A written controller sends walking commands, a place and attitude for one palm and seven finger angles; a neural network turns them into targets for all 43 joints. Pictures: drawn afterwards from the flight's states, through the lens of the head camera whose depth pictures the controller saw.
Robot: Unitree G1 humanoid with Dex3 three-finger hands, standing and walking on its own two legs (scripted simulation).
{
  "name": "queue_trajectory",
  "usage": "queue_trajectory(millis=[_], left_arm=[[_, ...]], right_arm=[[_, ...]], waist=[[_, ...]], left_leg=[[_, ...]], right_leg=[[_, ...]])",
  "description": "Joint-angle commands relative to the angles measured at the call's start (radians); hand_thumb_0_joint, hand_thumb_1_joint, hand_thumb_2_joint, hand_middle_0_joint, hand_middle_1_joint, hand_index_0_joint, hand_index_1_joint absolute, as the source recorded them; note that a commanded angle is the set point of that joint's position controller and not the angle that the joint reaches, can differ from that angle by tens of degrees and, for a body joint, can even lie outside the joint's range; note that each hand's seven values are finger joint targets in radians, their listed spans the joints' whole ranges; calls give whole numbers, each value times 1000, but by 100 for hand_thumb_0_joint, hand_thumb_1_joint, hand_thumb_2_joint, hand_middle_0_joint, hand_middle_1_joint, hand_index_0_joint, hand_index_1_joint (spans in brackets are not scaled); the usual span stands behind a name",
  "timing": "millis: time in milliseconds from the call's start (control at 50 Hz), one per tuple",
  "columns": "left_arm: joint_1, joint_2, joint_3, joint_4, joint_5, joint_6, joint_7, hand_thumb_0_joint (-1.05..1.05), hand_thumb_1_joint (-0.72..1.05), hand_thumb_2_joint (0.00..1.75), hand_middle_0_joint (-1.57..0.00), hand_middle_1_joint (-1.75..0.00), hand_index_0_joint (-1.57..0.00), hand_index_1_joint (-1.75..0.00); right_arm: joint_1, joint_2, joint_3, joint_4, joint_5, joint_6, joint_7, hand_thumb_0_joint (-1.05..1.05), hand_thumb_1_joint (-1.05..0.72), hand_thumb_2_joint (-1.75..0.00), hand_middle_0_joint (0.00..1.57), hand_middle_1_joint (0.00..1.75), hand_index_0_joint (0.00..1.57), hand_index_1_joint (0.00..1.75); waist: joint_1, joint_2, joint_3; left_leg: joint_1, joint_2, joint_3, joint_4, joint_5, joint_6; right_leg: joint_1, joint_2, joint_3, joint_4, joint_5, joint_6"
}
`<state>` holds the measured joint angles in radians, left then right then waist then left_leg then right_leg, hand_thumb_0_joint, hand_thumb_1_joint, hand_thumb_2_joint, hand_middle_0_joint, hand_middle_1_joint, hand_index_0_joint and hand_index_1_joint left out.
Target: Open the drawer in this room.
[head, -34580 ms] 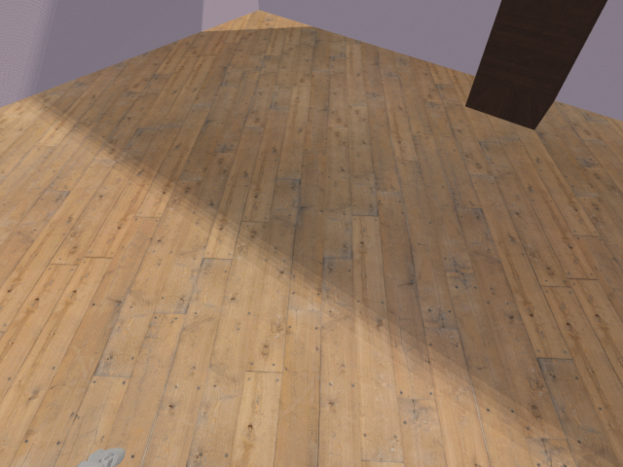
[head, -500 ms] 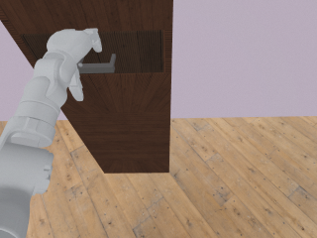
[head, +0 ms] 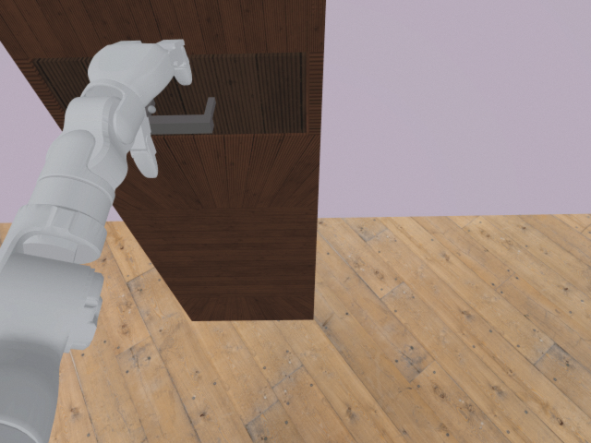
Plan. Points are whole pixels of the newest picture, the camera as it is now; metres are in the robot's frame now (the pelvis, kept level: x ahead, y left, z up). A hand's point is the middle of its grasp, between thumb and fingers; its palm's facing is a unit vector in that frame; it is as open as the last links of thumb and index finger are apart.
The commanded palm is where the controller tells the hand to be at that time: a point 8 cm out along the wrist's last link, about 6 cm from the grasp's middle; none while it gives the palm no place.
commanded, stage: move the hooked fingers above the handle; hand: left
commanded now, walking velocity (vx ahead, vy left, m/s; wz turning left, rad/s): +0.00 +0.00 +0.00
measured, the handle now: (177, 114) +0.55 +0.18 +0.14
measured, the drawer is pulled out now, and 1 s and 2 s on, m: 0.00 0.00 0.00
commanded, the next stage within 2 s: none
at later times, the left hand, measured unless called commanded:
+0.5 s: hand (141, 104) +0.49 +0.20 +0.20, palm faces +0.03 -0.01 -1.00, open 13.8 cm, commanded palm +0.47 +0.20 +0.26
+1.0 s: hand (131, 100) +0.49 +0.21 +0.21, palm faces +0.01 +0.00 -1.00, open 13.8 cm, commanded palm +0.47 +0.20 +0.26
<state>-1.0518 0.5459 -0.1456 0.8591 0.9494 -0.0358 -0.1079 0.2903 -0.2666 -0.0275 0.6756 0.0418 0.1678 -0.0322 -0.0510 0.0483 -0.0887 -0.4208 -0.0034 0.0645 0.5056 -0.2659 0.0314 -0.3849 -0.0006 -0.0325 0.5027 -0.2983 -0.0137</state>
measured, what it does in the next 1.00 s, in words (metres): stands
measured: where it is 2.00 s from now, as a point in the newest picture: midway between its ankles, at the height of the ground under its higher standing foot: outside the picture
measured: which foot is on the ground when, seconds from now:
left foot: down 0.00-1.00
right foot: down 0.00-1.00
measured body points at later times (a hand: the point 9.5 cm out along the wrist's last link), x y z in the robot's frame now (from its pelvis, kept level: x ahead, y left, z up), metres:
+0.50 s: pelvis +0.00 -0.01 +0.00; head +0.04 -0.03 +0.45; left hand +0.48 +0.20 +0.26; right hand +0.08 -0.27 -0.14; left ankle -0.02 +0.10 -0.73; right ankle -0.04 -0.11 -0.73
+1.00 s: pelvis +0.00 -0.01 +0.00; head +0.04 -0.03 +0.45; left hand +0.49 +0.21 +0.26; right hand +0.06 -0.27 -0.14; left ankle -0.02 +0.10 -0.73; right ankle -0.04 -0.11 -0.73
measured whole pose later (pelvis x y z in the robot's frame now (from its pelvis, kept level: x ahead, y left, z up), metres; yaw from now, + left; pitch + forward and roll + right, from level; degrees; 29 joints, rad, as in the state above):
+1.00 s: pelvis +0.00 -0.01 +0.00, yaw -1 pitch +10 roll +0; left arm -1.06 0.59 -0.12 0.91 0.97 0.05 -0.12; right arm 0.30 -0.27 -0.02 0.68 0.05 0.18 -0.04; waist -0.06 0.06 -0.10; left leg -0.41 0.01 0.07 0.50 -0.26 0.02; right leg -0.38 0.01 -0.02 0.50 -0.29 -0.02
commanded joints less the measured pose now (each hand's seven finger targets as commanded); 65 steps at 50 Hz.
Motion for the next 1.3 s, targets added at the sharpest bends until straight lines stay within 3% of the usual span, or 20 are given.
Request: queue_trajectory(millis=[0, 80, 180, 320, 400, 500, 520, 580, 700, 760, 800, 840, 900, 940, 960, 1040, 1120, 1160, 1200, 1280], left_arm=[[-581, 283, 137, -136, 11, 61, 70, 0, -50, 30, -30, -120, -30, -120], [-512, 223, 74, -97, 28, 100, 26, 0, -50, 30, -30, -120, -30, -120], [-493, 170, 37, -200, 2, 59, -30, 0, -50, 30, -30, -120, -30, -120], [-556, 336, 181, -232, 6, 20, 57, 0, -50, 30, -30, -120, -30, -120], [-576, 344, 172, -149, 31, 71, 85, 0, -50, 30, -30, -120, -30, -120], [-545, 167, 22, -150, 17, 94, 12, 0, -50, 30, -30, -120, -30, -120], [-532, 188, 36, -158, 11, 89, -6, 0, -50, 30, -30, -120, -30, -120], [-511, 130, -9, -153, -11, 65, -49, 0, -50, 30, -30, -120, -30, -120], [-565, 280, 123, -224, -15, -10, 3, 0, -50, 30, -30, -120, -30, -120], [-564, 314, 160, -150, 6, 19, 62, 0, -50, 30, -30, -120, -30, -120], [-596, 378, 198, -148, 23, 37, 85, 0, -50, 30, -30, -120, -30, -120], [-593, 374, 187, -133, 47, 61, 91, 0, -50, 30, -30, -120, -30, -120], [-517, 272, 114, -137, 35, 84, 44, 0, -50, 30, -30, -120, -30, -120], [-454, 229, 71, -124, 23, 95, 1, 0, -50, 30, -30, -120, -30, -120], [-457, 193, 36, -134, 15, 93, -21, 0, -50, 30, -30, -120, -30, -120], [-492, 148, 3, -282, -19, 30, -61, 0, -50, 30, -30, -120, -30, -120], [-532, 245, 106, -296, -38, -12, -8, 0, -50, 30, -30, -120, -30, -120], [-569, 258, 123, -233, -29, 5, 38, 0, -50, 30, -30, -120, -30, -120], [-590, 394, 228, -192, -3, 26, 87, 0, -50, 30, -30, -120, -30, -120], [-589, 322, 151, -93, 52, 98, 109, 0, -50, 30, -30, -120, -30, -120]], right_arm=[[37, -145, -44, -76, -3, -26, -1, 0, -90, -90, 20, 30, 20, 30], [28, -149, -39, -87, 4, -11, 1, 0, -90, -90, 20, 30, 20, 30], [15, -145, -44, -106, 9, -5, -4, 0, -90, -90, 20, 30, 20, 30], [9, -140, -40, -93, 2, -20, -7, 0, -90, -90, 20, 30, 20, 30], [3, -146, -35, -89, 2, -26, -10, 0, -90, -90, 20, 30, 20, 30], [0, -142, -41, -105, 12, -28, -13, 0, -90, -90, 20, 30, 20, 30], [-1, -146, -42, -102, 14, -25, -15, 0, -90, -90, 20, 30, 20, 30], [-7, -143, -38, -99, 18, -22, -19, 0, -90, -90, 20, 30, 20, 30], [4, -141, -35, -97, 6, -29, -21, 0, -90, -90, 20, 30, 20, 30], [9, -140, -34, -87, 4, -33, -15, 0, -90, -90, 20, 30, 20, 30], [10, -148, -32, -90, 0, -34, -15, 0, -90, -90, 20, 30, 20, 30], [10, -142, -35, -92, -1, -34, -11, 0, -90, -90, 20, 30, 20, 30], [5, -143, -42, -108, 6, -28, -7, 0, -90, -90, 20, 30, 20, 30], [0, -152, -41, -108, 14, -17, -11, 0, -90, -90, 20, 30, 20, 30], [-2, -152, -40, -107, 17, -15, -13, 0, -90, -90, 20, 30, 20, 30], [-4, -143, -44, -110, 19, -18, -16, 0, -90, -90, 20, 30, 20, 30], [6, -138, -45, -93, 10, -29, -12, 0, -90, -90, 20, 30, 20, 30], [10, -137, -40, -77, 8, -35, -10, 0, -90, -90, 20, 30, 20, 30], [8, -151, -34, -73, -1, -38, -13, 0, -90, -90, 20, 30, 20, 30], [5, -143, -32, -77, 1, -38, -6, 0, -90, -90, 20, 30, 20, 30]], waist=[[-6, -15, -445], [-14, -59, -389], [-24, -61, -360], [8, -19, -404], [2, -37, -416], [-36, -74, -402], [-36, -69, -384], [-49, -70, -307], [-9, -19, -390], [-6, -42, -374], [6, -43, -438], [7, -12, -463], [-2, -70, -466], [-19, -81, -383], [-29, -89, -340], [-34, -24, -350], [-8, -9, -375], [-15, -23, -344], [14, -21, -397], [1, -9, -433]], left_leg=[[281, -3, -43, 21, 526, 15], [249, -2, -41, 11, 510, 21], [283, -3, -49, 3, 474, 27], [248, -7, -41, -2, 446, 20], [222, -8, -29, -1, 438, 19], [276, -10, -34, 9, 442, 30], [276, -10, -34, 9, 433, 31], [265, -15, -41, 0, 372, 30], [249, -19, -41, 8, 415, 23], [211, -10, -37, 5, 398, 18], [198, -13, -31, 9, 426, 17], [209, -9, -28, 15, 460, 18], [233, -9, -27, 23, 512, 26], [234, -9, -27, 12, 453, 30], [235, -8, -30, 5, 427, 30], [303, -16, -50, 6, 435, 32], [300, -16, -58, 8, 445, 23], [265, -10, -54, 1, 413, 18], [224, -12, -44, -2, 413, 14], [227, -5, -35, 8, 459, 10]], right_leg=[[128, 27, 25, -18, 431, -23], [137, 23, 23, -20, 456, -17], [108, 25, 27, -37, 411, -14], [149, 24, 33, -26, 398, -21], [174, 19, 34, -24, 411, -20], [142, 16, 38, -40, 428, -12], [136, 15, 40, -43, 438, -9], [88, 17, 35, -57, 378, -9], [138, 16, 42, -33, 398, -20], [127, 19, 34, -21, 375, -17], [184, 16, 40, -13, 419, -18], [194, 14, 41, -3, 461, -17], [216, 12, 43, -11, 519, -13], [165, 15, 39, -30, 477, -7], [139, 16, 36, -40, 452, -6], [94, 23, 35, -47, 399, -15], [98, 28, 30, -38, 374, -21], [79, 29, 21, -36, 340, -21], [142, 24, 31, -28, 360, -24], [143, 23, 25, -4, 406, -22]])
